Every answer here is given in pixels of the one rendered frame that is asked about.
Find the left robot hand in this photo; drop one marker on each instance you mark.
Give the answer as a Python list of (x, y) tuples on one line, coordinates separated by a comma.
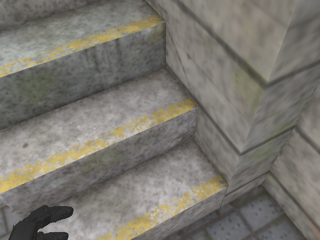
[(27, 229)]

